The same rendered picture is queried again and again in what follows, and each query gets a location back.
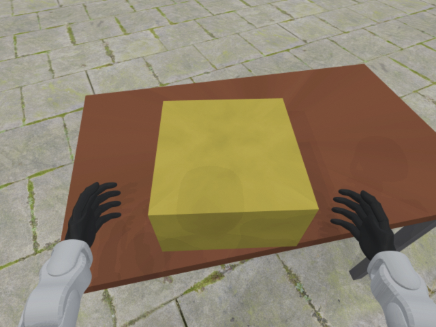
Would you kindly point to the right robot hand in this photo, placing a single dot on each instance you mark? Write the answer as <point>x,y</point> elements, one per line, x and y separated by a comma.
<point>372,229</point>

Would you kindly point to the table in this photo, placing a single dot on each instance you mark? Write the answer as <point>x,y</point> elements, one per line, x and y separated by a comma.
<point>353,133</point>

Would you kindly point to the robot left forearm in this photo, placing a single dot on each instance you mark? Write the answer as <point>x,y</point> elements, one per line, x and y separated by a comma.
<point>63,279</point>

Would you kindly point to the robot right forearm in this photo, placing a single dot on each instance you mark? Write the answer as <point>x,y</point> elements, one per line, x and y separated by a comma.
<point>401,291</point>

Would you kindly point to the carton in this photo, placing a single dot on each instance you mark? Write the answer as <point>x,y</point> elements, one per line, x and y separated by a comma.
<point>229,175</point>

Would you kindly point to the left robot hand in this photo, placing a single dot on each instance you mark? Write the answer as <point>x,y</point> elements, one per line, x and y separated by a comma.
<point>85,220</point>

